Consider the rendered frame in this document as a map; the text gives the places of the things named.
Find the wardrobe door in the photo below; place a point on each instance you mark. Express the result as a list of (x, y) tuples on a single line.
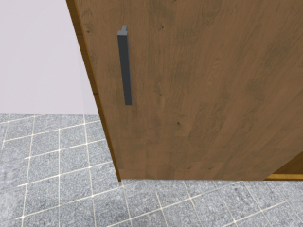
[(217, 85), (293, 167)]

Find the handle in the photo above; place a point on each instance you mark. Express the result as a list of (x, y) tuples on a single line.
[(124, 56)]

